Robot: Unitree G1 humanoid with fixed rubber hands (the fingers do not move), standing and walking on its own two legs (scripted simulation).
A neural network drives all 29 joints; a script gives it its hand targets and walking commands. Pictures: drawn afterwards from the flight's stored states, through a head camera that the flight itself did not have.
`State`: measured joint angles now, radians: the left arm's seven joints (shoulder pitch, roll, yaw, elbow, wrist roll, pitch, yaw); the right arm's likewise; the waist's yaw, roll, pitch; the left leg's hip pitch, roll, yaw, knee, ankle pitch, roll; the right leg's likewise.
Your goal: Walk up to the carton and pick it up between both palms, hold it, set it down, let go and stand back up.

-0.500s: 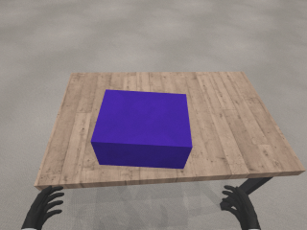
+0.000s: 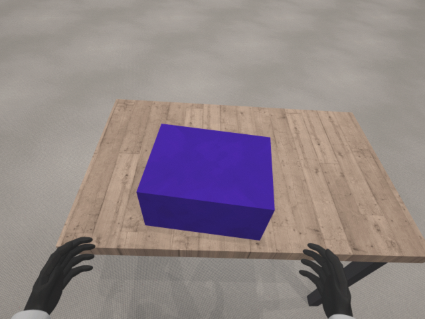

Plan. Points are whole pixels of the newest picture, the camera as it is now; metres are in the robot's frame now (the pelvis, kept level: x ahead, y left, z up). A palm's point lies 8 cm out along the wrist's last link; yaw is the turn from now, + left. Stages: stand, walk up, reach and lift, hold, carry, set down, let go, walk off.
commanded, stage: reach and lift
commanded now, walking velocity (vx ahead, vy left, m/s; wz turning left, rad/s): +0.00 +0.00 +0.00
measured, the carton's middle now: (209, 180) +0.44 +0.04 -0.05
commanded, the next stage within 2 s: none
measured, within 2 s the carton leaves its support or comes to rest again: neither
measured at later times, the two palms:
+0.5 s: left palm (75, 213) +0.26 +0.27 +0.05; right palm (342, 249) +0.25 -0.21 +0.03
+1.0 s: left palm (84, 174) +0.33 +0.27 +0.08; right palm (343, 210) +0.32 -0.22 +0.06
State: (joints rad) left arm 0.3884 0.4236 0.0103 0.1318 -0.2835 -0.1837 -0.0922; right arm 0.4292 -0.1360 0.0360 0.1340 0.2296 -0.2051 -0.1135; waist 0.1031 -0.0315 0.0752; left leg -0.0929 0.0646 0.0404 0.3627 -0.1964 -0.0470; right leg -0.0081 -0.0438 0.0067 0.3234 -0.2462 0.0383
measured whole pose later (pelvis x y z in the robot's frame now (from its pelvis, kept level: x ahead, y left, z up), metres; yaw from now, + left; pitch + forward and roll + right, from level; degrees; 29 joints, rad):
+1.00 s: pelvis -0.01 +0.00 +0.00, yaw -1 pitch +2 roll +0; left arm -0.36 0.42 0.11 0.49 -0.31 0.19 -0.09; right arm -0.26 -0.31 0.02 0.37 0.37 0.11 -0.14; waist 0.02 -0.01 0.02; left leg -0.22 0.07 0.06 0.36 -0.17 -0.04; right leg -0.15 -0.04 0.03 0.33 -0.22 0.05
